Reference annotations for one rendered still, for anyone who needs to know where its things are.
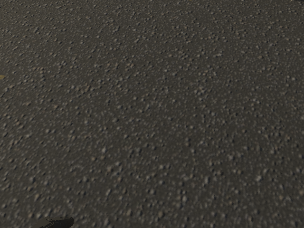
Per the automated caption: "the left robot hand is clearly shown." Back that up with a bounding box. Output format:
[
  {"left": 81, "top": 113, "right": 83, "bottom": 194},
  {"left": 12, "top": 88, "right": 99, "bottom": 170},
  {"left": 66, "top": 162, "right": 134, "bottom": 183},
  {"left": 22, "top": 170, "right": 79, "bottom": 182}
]
[{"left": 30, "top": 216, "right": 74, "bottom": 228}]

